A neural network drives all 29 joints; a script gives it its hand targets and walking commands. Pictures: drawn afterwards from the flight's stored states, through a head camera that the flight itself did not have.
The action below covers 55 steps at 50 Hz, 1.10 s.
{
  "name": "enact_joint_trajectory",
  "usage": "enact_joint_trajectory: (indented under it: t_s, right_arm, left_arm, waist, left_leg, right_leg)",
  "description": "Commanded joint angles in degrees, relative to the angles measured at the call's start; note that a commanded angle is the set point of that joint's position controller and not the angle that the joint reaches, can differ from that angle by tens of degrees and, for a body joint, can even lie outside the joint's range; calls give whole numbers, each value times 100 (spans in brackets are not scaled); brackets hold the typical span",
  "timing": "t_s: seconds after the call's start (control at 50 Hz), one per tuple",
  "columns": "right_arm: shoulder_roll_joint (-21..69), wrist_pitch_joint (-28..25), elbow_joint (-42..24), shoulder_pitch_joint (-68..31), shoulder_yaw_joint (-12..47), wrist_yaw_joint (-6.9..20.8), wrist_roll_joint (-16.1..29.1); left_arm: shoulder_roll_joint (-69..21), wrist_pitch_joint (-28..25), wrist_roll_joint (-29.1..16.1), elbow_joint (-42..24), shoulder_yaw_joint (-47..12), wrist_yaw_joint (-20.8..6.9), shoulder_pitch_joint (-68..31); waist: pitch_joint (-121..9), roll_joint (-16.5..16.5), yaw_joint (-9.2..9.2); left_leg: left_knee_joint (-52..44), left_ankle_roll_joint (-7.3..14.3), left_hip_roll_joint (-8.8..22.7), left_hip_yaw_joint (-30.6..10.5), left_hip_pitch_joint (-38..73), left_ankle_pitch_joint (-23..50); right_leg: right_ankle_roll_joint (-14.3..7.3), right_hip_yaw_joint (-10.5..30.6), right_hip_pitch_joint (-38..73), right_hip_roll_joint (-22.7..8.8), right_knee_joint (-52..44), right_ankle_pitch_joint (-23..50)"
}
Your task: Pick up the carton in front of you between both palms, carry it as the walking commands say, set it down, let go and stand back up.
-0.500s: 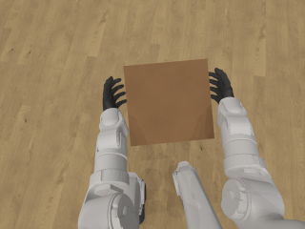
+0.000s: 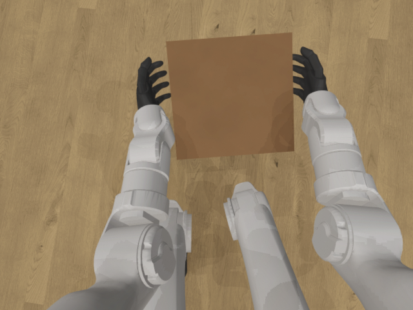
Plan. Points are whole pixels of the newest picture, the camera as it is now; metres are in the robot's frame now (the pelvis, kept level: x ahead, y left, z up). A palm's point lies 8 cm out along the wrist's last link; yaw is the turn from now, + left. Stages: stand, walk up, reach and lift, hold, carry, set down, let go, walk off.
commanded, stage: set down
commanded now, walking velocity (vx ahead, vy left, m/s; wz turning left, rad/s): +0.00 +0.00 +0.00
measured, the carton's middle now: (225, 101) +0.49 -0.11 -0.21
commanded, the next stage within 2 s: none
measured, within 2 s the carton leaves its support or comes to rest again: rests again in 1.22 s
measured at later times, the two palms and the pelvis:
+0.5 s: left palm (167, 110) +0.51 +0.03 -0.23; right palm (296, 101) +0.46 -0.27 -0.24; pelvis -0.01 +0.00 -0.09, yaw +2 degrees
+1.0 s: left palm (163, 108) +0.52 +0.04 -0.24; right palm (294, 98) +0.47 -0.27 -0.24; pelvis -0.01 +0.01 -0.09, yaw +1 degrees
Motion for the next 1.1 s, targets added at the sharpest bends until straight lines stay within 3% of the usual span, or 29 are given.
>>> enact_joint_trajectory:
  t_s: [0.0,0.3,0.38,0.44,0.58,0.74,1.08]
  right_arm:
    - [4569,-267,-264,-3346,2433,1521,659]
    - [3803,-422,79,-4262,2263,1565,898]
    - [3775,-498,-123,-4630,2449,1560,1153]
    - [3753,-531,-212,-4649,2494,1585,1275]
    - [3726,-547,344,-4256,2214,1629,1147]
    - [3319,-504,913,-4181,1679,1724,768]
    - [2358,-591,1769,-3542,966,1706,294]
  left_arm:
    - [-4818,-49,-493,293,-2840,-1431,-3502]
    - [-4368,-158,-788,673,-2747,-1331,-4445]
    - [-4419,-221,-1004,492,-2935,-1326,-4757]
    - [-4471,-247,-1048,358,-3150,-1313,-4772]
    - [-4460,-270,-965,751,-2974,-1444,-4447]
    - [-3897,-252,-701,1197,-2382,-1517,-4475]
    - [-2815,-320,-190,1951,-1518,-1607,-3731]
  waist:
    - [-5800,-381,-501]
    - [-5537,-246,-730]
    - [-5822,-259,-806]
    - [-5848,-60,-858]
    - [-4873,222,-828]
    - [-4066,218,-805]
    - [-3006,177,-637]
  left_leg:
    - [-539,117,-419,881,1923,641]
    - [575,130,-423,988,1497,681]
    - [870,145,-422,1000,1551,830]
    - [1044,86,-450,1047,1476,1166]
    - [1069,121,-442,994,846,895]
    - [999,195,-384,911,658,563]
    - [1031,227,-299,864,288,603]
  right_leg:
    - [-6,-797,4054,193,-817,1564]
    - [-73,-884,3139,12,204,1548]
    - [-86,-885,3132,-2,417,1756]
    - [-116,-805,3262,35,561,2224]
    - [-196,-705,2763,8,651,2004]
    - [-313,-717,1939,-76,640,1355]
    - [-405,-535,1275,-155,694,1209]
